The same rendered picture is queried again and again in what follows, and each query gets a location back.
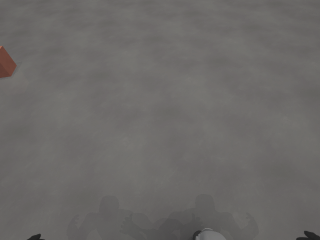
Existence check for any carton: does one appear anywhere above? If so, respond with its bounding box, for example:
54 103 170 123
0 46 17 78

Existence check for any right robot thigh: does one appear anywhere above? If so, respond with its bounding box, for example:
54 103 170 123
195 230 226 240

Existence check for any robot right foot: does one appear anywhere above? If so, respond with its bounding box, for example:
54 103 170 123
192 230 202 240

